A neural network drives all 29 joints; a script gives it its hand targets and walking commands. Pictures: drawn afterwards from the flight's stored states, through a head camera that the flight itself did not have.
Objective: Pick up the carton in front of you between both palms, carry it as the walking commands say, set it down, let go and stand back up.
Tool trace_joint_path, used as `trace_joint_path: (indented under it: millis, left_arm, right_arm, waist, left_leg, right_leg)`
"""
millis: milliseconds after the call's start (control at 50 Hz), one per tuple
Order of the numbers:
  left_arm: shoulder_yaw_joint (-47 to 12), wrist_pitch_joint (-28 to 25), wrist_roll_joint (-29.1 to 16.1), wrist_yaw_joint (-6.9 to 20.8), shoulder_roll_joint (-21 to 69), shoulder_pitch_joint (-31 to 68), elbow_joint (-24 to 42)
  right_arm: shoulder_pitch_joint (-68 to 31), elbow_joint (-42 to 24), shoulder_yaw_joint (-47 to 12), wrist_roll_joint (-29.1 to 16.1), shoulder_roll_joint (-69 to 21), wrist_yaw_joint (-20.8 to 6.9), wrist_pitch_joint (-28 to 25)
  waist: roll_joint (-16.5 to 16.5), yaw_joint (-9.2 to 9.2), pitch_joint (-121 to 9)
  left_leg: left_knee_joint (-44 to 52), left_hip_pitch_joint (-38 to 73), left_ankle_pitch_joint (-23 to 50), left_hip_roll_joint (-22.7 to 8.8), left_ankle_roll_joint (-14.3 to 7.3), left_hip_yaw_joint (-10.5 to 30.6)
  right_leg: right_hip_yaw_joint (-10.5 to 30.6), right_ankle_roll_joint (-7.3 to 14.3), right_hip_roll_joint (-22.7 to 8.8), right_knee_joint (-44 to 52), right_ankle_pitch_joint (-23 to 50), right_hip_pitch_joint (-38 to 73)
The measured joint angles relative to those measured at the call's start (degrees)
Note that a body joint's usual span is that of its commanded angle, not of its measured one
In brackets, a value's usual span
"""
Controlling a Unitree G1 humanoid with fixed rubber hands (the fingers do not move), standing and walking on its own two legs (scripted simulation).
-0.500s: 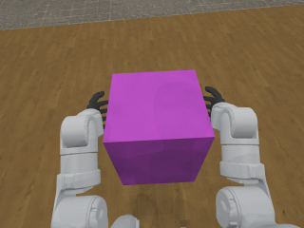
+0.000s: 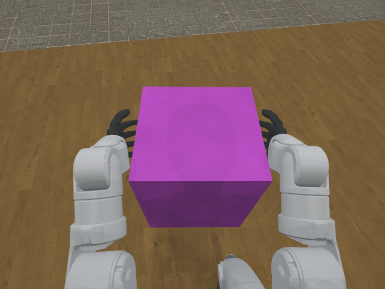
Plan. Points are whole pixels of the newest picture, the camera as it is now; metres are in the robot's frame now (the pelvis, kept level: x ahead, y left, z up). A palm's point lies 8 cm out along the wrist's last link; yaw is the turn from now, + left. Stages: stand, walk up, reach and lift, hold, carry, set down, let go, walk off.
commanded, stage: carry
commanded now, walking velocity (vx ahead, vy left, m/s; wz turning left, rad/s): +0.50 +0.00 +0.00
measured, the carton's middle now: (196, 163) +0.37 -0.02 +0.02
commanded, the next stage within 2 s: none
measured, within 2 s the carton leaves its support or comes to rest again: neither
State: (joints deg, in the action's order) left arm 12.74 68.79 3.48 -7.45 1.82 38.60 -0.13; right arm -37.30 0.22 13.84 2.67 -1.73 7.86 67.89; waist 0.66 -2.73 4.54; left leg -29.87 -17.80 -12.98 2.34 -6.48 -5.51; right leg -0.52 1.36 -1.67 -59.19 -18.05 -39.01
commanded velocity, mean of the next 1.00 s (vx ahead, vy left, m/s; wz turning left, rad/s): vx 0.50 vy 0.00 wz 0.00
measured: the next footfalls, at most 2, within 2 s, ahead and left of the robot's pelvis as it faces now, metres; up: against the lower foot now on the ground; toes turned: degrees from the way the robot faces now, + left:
right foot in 0.20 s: +0.31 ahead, -0.07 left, -0.03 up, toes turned -2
left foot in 0.70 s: +0.60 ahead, +0.07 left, -0.06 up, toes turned +3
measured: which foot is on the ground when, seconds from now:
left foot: down 0.00-0.20, up 0.22-0.68, down 0.70-1.00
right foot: up 0.00-0.18, down 0.20-0.70, up 0.72-1.00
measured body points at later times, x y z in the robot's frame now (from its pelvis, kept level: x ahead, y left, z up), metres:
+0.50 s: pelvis +0.31 -0.03 -0.03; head +0.37 -0.04 +0.42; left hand +0.67 +0.15 +0.05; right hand +0.70 -0.15 +0.05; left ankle +0.38 +0.13 -0.70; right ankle +0.27 -0.07 -0.76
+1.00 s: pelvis +0.60 +0.02 -0.06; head +0.66 +0.04 +0.39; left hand +0.99 +0.16 +0.03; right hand +0.97 -0.14 +0.03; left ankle +0.57 +0.07 -0.79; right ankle +0.69 -0.13 -0.73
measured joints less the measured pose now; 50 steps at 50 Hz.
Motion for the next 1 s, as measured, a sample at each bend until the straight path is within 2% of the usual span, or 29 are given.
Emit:
trace_joint_path:
  millis: [80, 140, 180, 200, 220, 240, 280, 320, 420, 500, 600, 640, 680, 700, 720, 760, 800, 920, 1000]
  left_arm:
    - [0.44, -0.04, 0.62, 0.00, 0.53, -0.58, 2.91]
    - [0.96, 0.33, 0.77, 0.01, 0.32, -0.56, 2.68]
    - [0.94, 0.43, 0.93, 0.01, 0.18, -0.01, 0.42]
    - [0.83, 0.44, 1.09, 0.02, 0.16, 0.43, -1.22]
    - [0.86, -0.05, 1.36, 0.04, 0.28, 0.82, -2.83]
    - [0.79, -0.64, 1.58, 0.07, 0.27, 1.50, -4.81]
    - [0.61, -1.17, 1.63, 0.11, 0.16, 1.77, -8.59]
    - [0.24, -0.81, 0.98, 0.13, -0.26, 0.40, -9.92]
    - [-0.91, -0.85, -1.04, 0.07, -1.26, -1.92, -7.74]
    - [-0.80, -1.69, -1.77, -0.17, -1.09, -1.79, -4.84]
    - [-0.76, -1.87, -2.07, -0.26, -0.73, -0.38, -2.47]
    - [-0.93, -1.77, -2.07, -0.25, -0.83, 0.40, -3.01]
    - [-0.90, -1.45, -2.30, -0.24, -1.46, 1.03, -4.32]
    - [-1.00, -1.32, -2.48, -0.16, -2.10, 1.48, -5.33]
    - [-1.07, -1.54, -2.81, -0.07, -2.93, 2.28, -6.73]
    - [-0.65, -1.59, -3.28, -0.03, -3.82, 2.52, -9.13]
    - [-0.72, -0.85, -2.90, -0.04, -3.48, 1.85, -10.61]
    - [-1.30, 0.89, -1.10, -0.05, -2.04, 0.84, -7.68]
    - [-0.51, 0.85, -0.55, -0.10, -1.29, 0.49, -3.37]
  right_arm:
    - [-0.83, -0.71, -0.07, -0.68, 0.09, 0.02, -0.63]
    - [-1.77, 1.14, -0.56, -0.84, 0.32, 0.02, -0.87]
    - [-2.24, 3.34, -0.82, -1.04, 1.03, 0.01, -0.68]
    - [-2.46, 4.70, -0.97, -1.25, 1.61, -0.01, -0.52]
    - [-3.17, 6.47, -1.26, -1.53, 2.45, -0.08, -0.68]
    - [-3.80, 8.27, -1.27, -1.75, 3.12, -0.15, -0.97]
    - [-3.41, 10.99, -1.39, -1.73, 3.50, -0.20, -1.07]
    - [-2.35, 12.14, -1.86, -1.10, 2.96, -0.19, -0.49]
    - [-0.96, 9.20, -2.42, 0.44, 1.71, -0.19, 0.58]
    - [-0.28, 4.79, -1.83, 0.91, 0.99, -0.10, 0.33]
    - [0.08, -0.11, -0.88, 1.11, 0.64, 0.02, 0.82]
    - [-0.27, -0.29, -0.45, 1.12, 0.75, 0.02, 1.19]
    - [-1.26, 1.36, -0.35, 1.35, 0.74, 0.02, 1.39]
    - [-1.88, 2.65, -0.40, 1.56, 0.66, 0.02, 1.32]
    - [-2.49, 4.08, -0.42, 1.86, 0.47, 0.01, 0.69]
    - [-3.51, 7.67, -0.91, 2.27, 0.33, 0.00, 0.05]
    - [-2.54, 9.30, -1.18, 1.98, 0.50, -0.02, 0.52]
    - [-0.07, 6.62, -1.82, -0.52, 1.51, 0.30, 1.14]
    - [-0.64, 3.89, -1.49, -1.26, 1.34, 0.63, 0.55]
  waist:
    - [-0.59, -0.86, -0.98]
    - [-1.15, -1.27, -3.05]
    - [-1.48, -0.96, -4.64]
    - [-1.82, -0.61, -5.61]
    - [-0.47, 0.25, -6.07]
    - [0.57, 1.01, -6.00]
    - [0.13, 2.56, -5.96]
    - [-0.77, 3.76, -5.70]
    - [-1.22, 5.56, -3.34]
    - [-1.05, 6.50, -2.37]
    - [-0.39, 7.14, -3.45]
    - [-0.15, 7.31, -4.75]
    - [0.26, 6.94, -6.20]
    - [0.17, 6.60, -7.06]
    - [-1.38, 5.75, -7.16]
    - [-1.75, 4.18, -6.90]
    - [-0.89, 2.86, -6.61]
    - [-0.51, 0.62, -3.70]
    - [-0.70, -0.31, -2.88]
  left_leg:
    - [1.13, 5.35, -4.14, 0.64, 0.64, 0.57]
    - [-0.17, 9.41, -8.94, 1.37, 1.23, 0.82]
    - [-5.45, 10.99, -12.82, 1.91, 1.74, 0.86]
    - [-10.77, 10.60, -14.37, 2.32, 2.09, 0.71]
    - [-17.39, 8.81, -15.17, 1.42, 2.54, 1.02]
    - [-25.64, 5.65, -16.94, 1.12, 3.23, 2.56]
    - [-38.52, -1.07, -17.56, 1.27, 3.36, 4.31]
    - [-42.07, -6.84, -14.80, 0.22, 3.54, 4.94]
    - [-33.19, -17.40, -9.28, -3.71, 4.81, 5.92]
    - [-25.52, -22.35, -2.30, -5.02, 5.26, 5.66]
    - [-10.64, -21.00, 9.69, -3.72, 4.55, 3.86]
    - [-2.99, -17.83, 14.52, -2.44, 3.58, 2.30]
    - [4.20, -12.58, 19.69, -1.44, 2.44, 0.09]
    - [4.40, -10.53, 18.73, -1.27, 1.95, -0.32]
    - [0.99, -11.08, 14.03, -0.19, 1.40, -0.78]
    - [-4.63, -11.84, 7.99, 0.37, 0.32, -1.02]
    - [-5.40, -10.32, 5.97, 0.30, 0.36, -0.65]
    - [-2.17, -3.80, 2.40, 0.50, -0.26, -0.24]
    - [-0.79, 0.21, -0.58, 0.70, 0.13, 0.24]
  right_leg:
    - [-1.44, 0.25, 0.44, 14.02, 11.61, -0.76]
    - [-4.05, 1.43, 2.19, 26.67, 20.86, 2.96]
    - [-5.96, 2.78, 3.43, 33.38, 25.82, 7.84]
    - [-6.34, 4.13, 3.48, 34.85, 26.85, 10.67]
    - [-6.51, 5.94, 4.45, 32.45, 21.84, 11.07]
    - [-6.78, 6.87, 5.13, 28.93, 17.63, 10.43]
    - [-6.54, 7.25, 5.20, 25.27, 12.77, 10.68]
    - [-6.12, 6.63, 5.01, 25.40, 11.23, 12.56]
    - [-5.57, 6.96, 4.75, 28.00, 8.02, 17.81]
    - [-4.82, 6.30, 4.62, 28.90, 4.80, 21.48]
    - [-3.85, 5.08, 5.00, 28.49, -1.09, 26.73]
    - [-3.53, 4.48, 5.28, 26.73, -4.72, 28.87]
    - [-3.42, 3.86, 5.65, 20.98, -8.94, 30.00]
    - [-3.50, 3.41, 5.59, 15.35, -10.67, 29.11]
    - [-2.57, 2.62, 4.74, 8.03, -12.26, 26.75]
    - [-0.52, 1.88, 5.03, -6.63, -14.16, 20.31]
    - [-0.41, 1.58, 4.53, -12.94, -11.70, 14.55]
    - [0.42, -0.11, 0.16, -5.26, -3.92, 1.58]
    - [0.47, -0.30, -1.16, 2.44, 3.41, -3.08]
